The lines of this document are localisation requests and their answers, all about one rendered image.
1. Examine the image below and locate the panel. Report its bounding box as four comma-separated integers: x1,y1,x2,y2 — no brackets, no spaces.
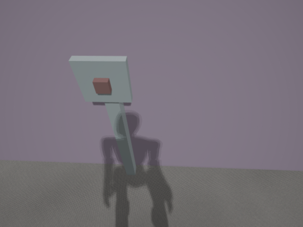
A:
69,56,136,175

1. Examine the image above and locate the button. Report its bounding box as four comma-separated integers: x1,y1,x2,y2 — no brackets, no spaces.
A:
92,78,112,94

